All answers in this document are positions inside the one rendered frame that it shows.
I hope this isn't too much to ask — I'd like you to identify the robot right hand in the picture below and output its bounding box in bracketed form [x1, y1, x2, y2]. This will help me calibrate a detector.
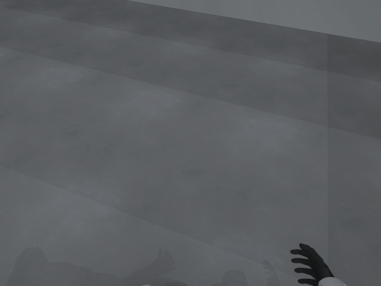
[291, 243, 334, 286]

